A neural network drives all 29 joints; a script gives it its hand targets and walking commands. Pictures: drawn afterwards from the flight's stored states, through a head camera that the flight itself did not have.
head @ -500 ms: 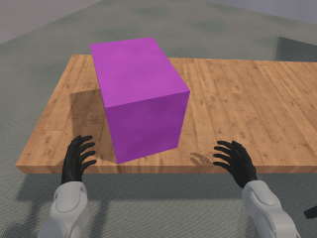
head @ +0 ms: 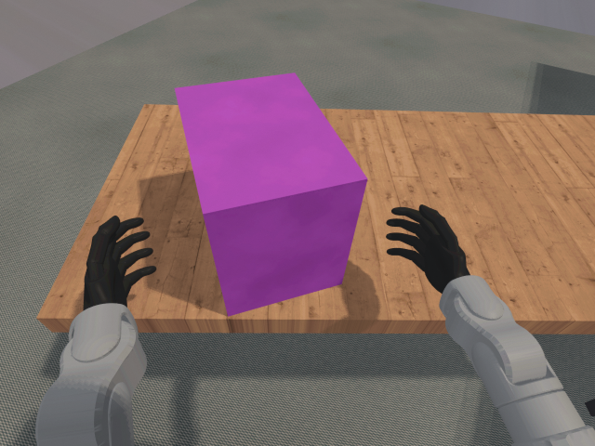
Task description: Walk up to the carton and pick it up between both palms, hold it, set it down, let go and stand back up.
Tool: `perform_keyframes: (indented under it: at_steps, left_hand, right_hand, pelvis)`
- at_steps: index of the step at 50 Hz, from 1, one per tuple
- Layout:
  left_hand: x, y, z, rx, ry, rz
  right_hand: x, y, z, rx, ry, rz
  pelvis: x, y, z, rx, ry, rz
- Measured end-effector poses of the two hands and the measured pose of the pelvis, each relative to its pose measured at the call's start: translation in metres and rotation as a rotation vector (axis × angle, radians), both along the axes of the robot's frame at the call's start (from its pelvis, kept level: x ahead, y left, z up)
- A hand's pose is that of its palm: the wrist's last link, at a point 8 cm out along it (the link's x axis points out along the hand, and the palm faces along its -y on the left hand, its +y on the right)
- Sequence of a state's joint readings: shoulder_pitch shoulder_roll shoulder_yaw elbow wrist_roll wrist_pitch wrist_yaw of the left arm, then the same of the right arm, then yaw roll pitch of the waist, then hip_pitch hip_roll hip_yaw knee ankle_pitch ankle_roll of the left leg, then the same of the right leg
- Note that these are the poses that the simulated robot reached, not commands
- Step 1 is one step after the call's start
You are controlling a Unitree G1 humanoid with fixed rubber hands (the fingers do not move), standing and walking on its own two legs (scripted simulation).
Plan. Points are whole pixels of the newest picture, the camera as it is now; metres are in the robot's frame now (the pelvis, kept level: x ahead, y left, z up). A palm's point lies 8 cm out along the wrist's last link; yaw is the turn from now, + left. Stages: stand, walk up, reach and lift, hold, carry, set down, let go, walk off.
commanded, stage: reach and lift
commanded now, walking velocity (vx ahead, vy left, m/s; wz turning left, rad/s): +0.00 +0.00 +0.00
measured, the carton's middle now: (262, 191) +0.46 +0.10 +0.08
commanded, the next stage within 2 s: none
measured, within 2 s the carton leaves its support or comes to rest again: neither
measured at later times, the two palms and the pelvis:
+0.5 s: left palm (69, 263) +0.24 +0.26 +0.17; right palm (398, 205) +0.39 -0.08 +0.15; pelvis -0.03 +0.01 +0.00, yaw +0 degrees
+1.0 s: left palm (55, 199) +0.29 +0.28 +0.21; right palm (377, 151) +0.45 -0.05 +0.18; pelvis -0.02 +0.02 +0.00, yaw +1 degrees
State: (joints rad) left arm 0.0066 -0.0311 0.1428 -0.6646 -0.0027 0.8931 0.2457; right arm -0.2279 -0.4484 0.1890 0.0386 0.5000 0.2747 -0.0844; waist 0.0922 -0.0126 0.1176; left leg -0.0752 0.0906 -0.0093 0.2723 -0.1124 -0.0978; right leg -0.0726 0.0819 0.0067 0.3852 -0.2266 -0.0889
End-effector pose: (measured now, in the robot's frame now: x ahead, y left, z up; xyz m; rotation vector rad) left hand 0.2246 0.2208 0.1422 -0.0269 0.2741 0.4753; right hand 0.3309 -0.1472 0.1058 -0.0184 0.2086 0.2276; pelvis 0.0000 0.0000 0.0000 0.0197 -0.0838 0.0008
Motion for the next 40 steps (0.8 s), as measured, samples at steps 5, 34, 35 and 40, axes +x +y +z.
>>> perform_keyframes:
  at_steps: [5,34,35,40]
  left_hand:
    - [0.001,0.01,0.005,-0.007,-0.004,0.023]
    - [0.037,0.049,0.037,-0.013,0.026,0.075]
    - [0.04,0.05,0.04,-0.012,0.023,0.073]
    - [0.055,0.055,0.05,0.001,0.016,0.074]
  right_hand:
    - [0.008,0.011,0.005,-0.021,0.016,0.026]
    - [0.08,0.076,0.063,-0.045,0.034,0.096]
    - [0.083,0.078,0.066,-0.043,0.033,0.095]
    - [0.098,0.085,0.076,-0.034,0.036,0.105]
  pelvis:
    - [-0.004,0.002,0.0,-0.002,0.004,-0.001]
    - [-0.031,0.009,-0.005,-0.012,0.082,0.015]
    - [-0.031,0.01,-0.005,-0.012,0.086,0.016]
    - [-0.03,0.012,-0.005,-0.016,0.106,0.013]
